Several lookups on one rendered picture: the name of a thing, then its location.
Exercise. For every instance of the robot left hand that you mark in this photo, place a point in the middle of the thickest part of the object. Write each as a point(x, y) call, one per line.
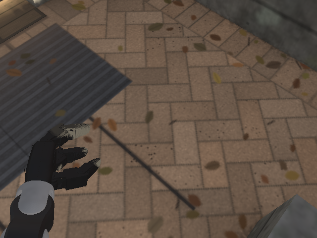
point(46, 159)

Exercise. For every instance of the robot left forearm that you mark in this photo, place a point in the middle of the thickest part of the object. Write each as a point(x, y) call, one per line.
point(32, 211)

